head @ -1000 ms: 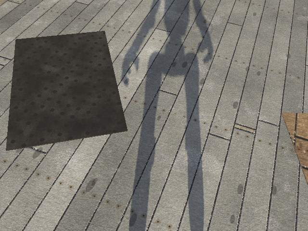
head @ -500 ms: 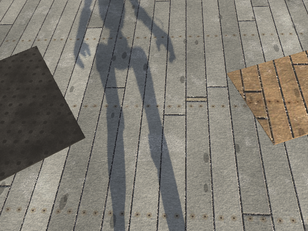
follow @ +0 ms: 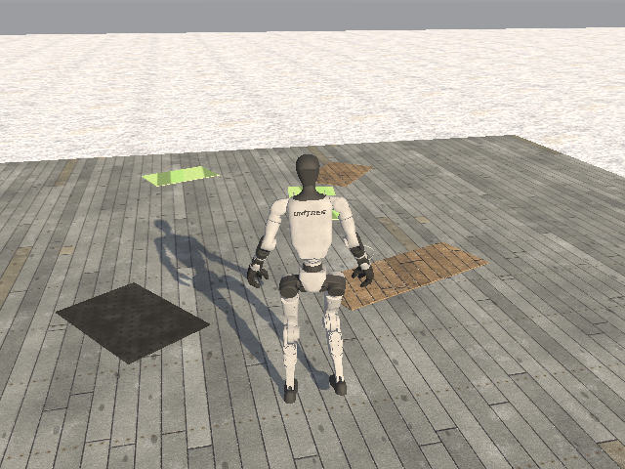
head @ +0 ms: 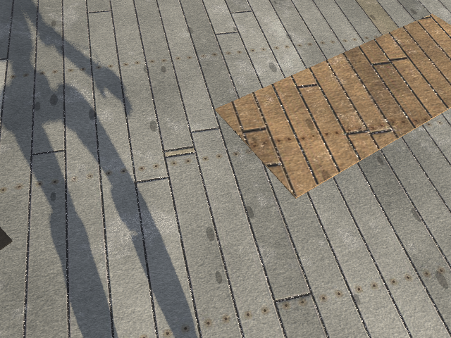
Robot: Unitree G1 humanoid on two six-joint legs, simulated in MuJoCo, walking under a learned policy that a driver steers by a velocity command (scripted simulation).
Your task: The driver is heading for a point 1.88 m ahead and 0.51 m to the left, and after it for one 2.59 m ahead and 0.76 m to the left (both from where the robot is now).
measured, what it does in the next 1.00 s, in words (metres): walks ahead, turning left: right foot, then left foot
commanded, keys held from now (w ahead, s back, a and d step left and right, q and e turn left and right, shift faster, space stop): no key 0.22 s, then w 0.14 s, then w+q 0.64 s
